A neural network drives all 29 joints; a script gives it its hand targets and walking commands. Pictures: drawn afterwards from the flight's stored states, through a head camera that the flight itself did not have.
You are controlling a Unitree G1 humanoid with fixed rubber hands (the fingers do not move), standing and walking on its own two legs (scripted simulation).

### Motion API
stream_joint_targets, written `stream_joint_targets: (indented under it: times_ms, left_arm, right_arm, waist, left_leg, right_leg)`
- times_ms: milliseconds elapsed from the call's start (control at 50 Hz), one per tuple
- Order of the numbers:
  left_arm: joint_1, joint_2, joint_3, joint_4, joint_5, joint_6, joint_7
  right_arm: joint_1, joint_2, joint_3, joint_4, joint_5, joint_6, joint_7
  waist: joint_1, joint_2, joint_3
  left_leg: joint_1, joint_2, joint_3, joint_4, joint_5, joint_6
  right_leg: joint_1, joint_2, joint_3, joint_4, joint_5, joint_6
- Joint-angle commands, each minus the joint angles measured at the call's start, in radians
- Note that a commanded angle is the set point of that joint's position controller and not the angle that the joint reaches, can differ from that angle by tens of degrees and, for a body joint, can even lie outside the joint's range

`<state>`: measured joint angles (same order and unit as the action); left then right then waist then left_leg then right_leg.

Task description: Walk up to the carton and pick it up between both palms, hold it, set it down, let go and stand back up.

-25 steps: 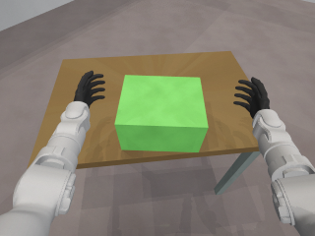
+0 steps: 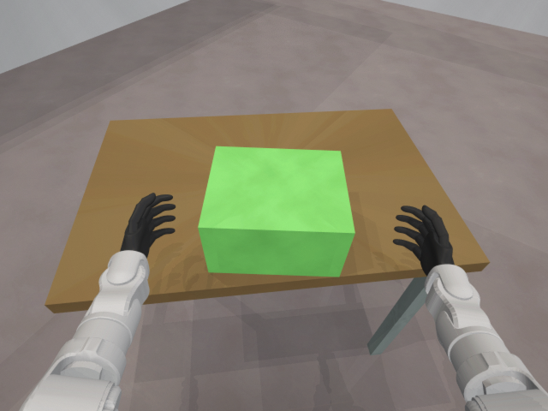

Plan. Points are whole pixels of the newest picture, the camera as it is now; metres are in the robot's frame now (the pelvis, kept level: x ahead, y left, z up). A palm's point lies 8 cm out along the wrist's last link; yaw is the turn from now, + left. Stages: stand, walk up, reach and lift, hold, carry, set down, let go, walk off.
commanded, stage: set down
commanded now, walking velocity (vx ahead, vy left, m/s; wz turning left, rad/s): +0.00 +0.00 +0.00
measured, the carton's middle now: (276, 210) +0.49 +0.02 -0.02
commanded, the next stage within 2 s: let go in 1.54 s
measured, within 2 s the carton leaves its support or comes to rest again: neither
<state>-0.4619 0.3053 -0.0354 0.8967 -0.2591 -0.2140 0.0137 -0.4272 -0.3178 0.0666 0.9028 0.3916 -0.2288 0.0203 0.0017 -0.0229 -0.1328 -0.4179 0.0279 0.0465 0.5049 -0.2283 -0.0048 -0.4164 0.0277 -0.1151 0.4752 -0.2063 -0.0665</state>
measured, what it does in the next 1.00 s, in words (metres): stands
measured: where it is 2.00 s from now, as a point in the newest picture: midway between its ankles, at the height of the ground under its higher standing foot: outside the picture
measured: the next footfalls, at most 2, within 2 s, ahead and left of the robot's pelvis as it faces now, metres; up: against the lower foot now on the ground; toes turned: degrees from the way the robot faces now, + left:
none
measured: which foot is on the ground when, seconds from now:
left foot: down 0.00-1.00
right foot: down 0.00-1.00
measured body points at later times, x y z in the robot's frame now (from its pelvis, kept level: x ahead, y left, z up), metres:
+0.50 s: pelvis +0.01 +0.01 +0.00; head +0.01 +0.02 +0.45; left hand +0.29 +0.24 +0.00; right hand +0.28 -0.23 +0.00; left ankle +0.01 +0.12 -0.74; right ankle +0.02 -0.07 -0.74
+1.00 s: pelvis +0.03 +0.01 +0.01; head +0.01 +0.02 +0.46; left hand +0.23 +0.24 -0.04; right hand +0.22 -0.22 -0.04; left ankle +0.01 +0.12 -0.74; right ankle +0.02 -0.07 -0.74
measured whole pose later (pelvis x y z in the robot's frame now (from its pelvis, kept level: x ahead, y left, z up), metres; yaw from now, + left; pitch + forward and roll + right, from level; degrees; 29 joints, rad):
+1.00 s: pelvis +0.03 +0.01 +0.01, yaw -2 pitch -4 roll +0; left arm 0.16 0.23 -0.02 0.51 -0.11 -0.04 0.03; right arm 0.17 -0.19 -0.03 0.60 0.11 -0.19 0.04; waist 0.02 -0.02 0.02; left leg -0.07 0.01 0.08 0.40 -0.26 0.01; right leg -0.09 0.02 -0.07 0.39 -0.23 -0.05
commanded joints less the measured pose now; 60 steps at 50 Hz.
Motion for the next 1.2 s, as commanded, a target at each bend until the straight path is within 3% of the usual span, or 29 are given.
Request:
stream_joint_targets:
  times_ms: [0,80,220,380,480,600,840,1180]
  left_arm:
    - [-0.231,0.141,0.050,-0.213,0.009,-0.024,-0.006]
    - [-0.090,0.116,0.072,-0.236,0.034,-0.013,-0.019]
    - [0.000,0.098,0.048,-0.312,0.032,-0.047,0.008]
    - [0.162,0.098,0.061,-0.388,0.051,-0.070,0.023]
    - [0.254,0.091,0.061,-0.438,0.056,-0.050,0.016]
    - [0.314,0.057,0.035,-0.458,0.059,0.023,0.020]
    - [0.462,0.037,0.048,-0.520,0.143,0.141,0.020]
    - [0.569,0.023,0.067,-0.492,0.198,0.194,0.000]
  right_arm:
    - [-0.220,-0.170,-0.038,-0.181,0.011,-0.046,0.002]
    - [-0.102,-0.140,-0.032,-0.205,-0.007,-0.061,0.004]
    - [0.015,-0.101,-0.075,-0.292,-0.060,-0.075,0.023]
    - [0.156,-0.091,-0.088,-0.338,-0.089,-0.113,0.019]
    - [0.238,-0.073,-0.091,-0.366,-0.115,-0.109,0.012]
    - [0.294,-0.055,-0.099,-0.375,-0.153,-0.056,0.015]
    - [0.448,0.000,-0.130,-0.427,-0.255,0.007,0.016]
    - [0.545,0.038,-0.136,-0.353,-0.343,-0.001,0.002]
  waist:
    - [0.000,0.018,-0.358]
    - [0.007,-0.019,-0.254]
    - [0.007,0.014,-0.153]
    - [0.005,0.022,-0.128]
    - [0.002,0.022,-0.080]
    - [0.003,0.016,0.016]
    - [0.019,0.035,0.105]
    - [0.015,0.021,0.091]
  left_leg:
    - [0.179,-0.044,-0.036,-0.042,0.288,-0.013]
    - [0.201,-0.043,-0.038,-0.066,0.281,-0.005]
    - [0.209,-0.034,-0.036,-0.086,0.157,-0.003]
    - [0.221,-0.035,-0.039,-0.070,0.213,-0.013]
    - [0.235,-0.035,-0.037,-0.087,0.207,-0.013]
    - [0.267,-0.022,-0.042,-0.124,0.153,-0.011]
    - [0.301,-0.016,-0.018,-0.173,0.169,-0.011]
    - [0.344,-0.016,-0.004,-0.165,0.264,-0.014]
  right_leg:
    - [0.258,-0.017,0.139,-0.066,0.245,0.073]
    - [0.292,-0.019,0.149,-0.089,0.232,0.073]
    - [0.236,-0.030,0.152,-0.109,0.078,0.050]
    - [0.285,-0.034,0.165,-0.081,0.182,0.045]
    - [0.310,-0.038,0.169,-0.092,0.187,0.040]
    - [0.272,-0.037,0.158,-0.127,0.088,0.025]
    - [0.316,-0.034,0.140,-0.166,0.087,0.023]
    - [0.338,-0.038,0.131,-0.172,0.210,0.039]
